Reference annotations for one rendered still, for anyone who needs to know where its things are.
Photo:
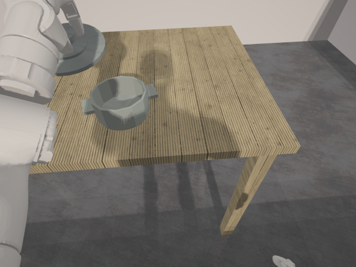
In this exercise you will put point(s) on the left robot forearm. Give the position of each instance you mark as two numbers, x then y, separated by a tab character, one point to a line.
30	42

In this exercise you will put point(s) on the knob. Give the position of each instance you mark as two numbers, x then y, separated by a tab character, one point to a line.
71	34

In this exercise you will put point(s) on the lid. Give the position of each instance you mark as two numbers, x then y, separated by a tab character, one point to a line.
88	49

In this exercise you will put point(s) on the robot left upper arm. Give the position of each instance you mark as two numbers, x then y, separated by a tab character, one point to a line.
27	136

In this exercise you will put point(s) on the robot left hand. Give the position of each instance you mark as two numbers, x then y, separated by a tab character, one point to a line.
73	17

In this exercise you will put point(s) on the robot right hand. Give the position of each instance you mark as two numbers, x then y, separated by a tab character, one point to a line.
281	262

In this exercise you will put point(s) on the table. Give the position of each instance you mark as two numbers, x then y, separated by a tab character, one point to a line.
212	104

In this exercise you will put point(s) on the pot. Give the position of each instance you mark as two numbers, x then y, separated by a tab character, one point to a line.
120	103

